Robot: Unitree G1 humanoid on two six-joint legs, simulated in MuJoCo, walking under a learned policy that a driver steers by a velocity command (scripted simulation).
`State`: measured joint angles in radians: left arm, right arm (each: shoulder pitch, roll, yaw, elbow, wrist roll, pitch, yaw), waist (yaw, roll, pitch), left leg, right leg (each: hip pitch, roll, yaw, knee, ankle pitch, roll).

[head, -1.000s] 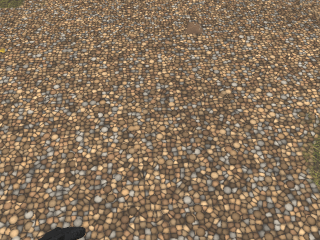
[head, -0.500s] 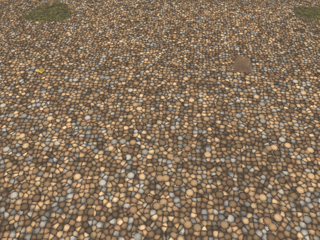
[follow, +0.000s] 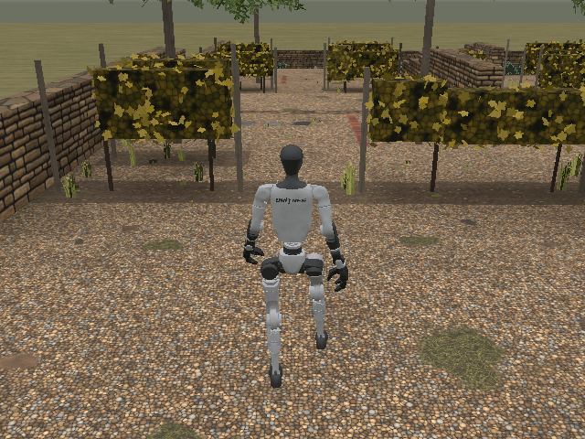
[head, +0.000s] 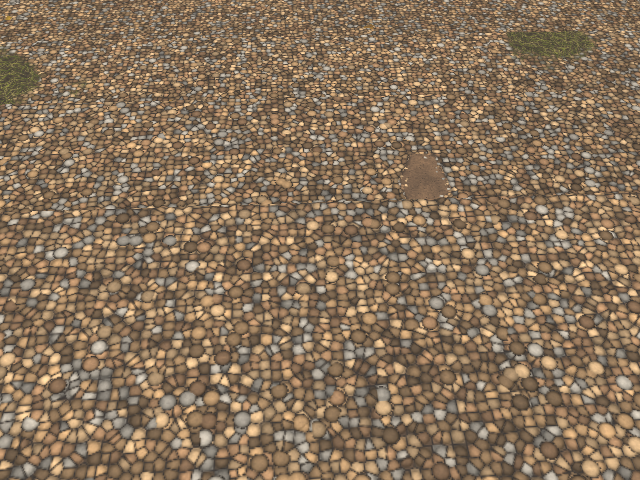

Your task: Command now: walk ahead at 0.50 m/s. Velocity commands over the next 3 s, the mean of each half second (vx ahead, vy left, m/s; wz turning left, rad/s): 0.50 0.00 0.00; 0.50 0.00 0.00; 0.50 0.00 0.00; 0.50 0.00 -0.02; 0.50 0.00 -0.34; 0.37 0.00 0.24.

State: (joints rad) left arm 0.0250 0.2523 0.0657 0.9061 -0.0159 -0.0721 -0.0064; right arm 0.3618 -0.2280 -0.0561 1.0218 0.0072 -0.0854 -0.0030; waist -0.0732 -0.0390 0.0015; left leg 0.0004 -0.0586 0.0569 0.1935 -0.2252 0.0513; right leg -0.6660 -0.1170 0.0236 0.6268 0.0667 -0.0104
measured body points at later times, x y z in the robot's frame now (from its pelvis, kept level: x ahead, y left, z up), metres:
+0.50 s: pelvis +0.28 -0.06 +0.00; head +0.30 -0.06 +0.45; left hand +0.28 +0.21 -0.14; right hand +0.45 -0.32 -0.11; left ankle +0.46 +0.13 -0.68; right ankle +0.23 -0.14 -0.75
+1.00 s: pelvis +0.56 +0.01 +0.00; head +0.58 +0.02 +0.45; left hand +0.69 +0.25 -0.13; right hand +0.55 -0.23 -0.14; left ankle +0.54 +0.09 -0.75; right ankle +0.71 -0.17 -0.67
